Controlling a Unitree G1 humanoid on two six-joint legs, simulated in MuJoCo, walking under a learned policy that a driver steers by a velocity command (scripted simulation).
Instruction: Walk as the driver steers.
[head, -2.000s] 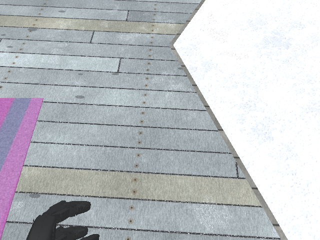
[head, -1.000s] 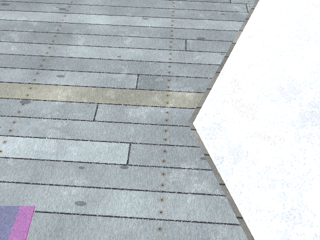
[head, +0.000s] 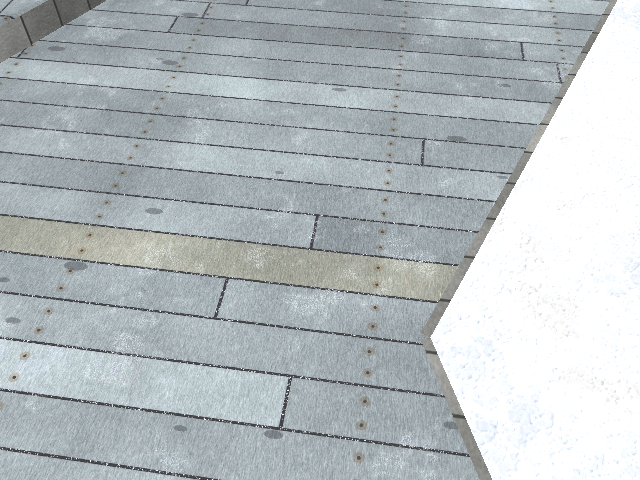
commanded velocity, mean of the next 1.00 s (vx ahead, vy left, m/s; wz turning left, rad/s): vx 0.21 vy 0.00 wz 0.00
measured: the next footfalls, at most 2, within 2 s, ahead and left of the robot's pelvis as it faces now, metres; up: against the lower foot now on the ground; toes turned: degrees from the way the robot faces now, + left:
right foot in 1.10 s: +0.46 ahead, -0.10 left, +0.00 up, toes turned -1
left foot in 1.66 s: +0.70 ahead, +0.20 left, +0.00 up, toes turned +23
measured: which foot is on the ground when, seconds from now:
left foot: down 0.00-1.00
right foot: down 0.00-0.64, up 0.66-1.00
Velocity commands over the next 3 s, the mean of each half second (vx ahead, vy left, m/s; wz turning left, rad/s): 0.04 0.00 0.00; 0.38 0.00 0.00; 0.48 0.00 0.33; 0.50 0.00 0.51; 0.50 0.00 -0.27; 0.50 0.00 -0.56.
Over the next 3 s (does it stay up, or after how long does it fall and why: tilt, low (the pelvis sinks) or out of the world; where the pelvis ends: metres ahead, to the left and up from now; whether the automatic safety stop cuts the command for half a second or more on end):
stays up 1.28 0.31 0.01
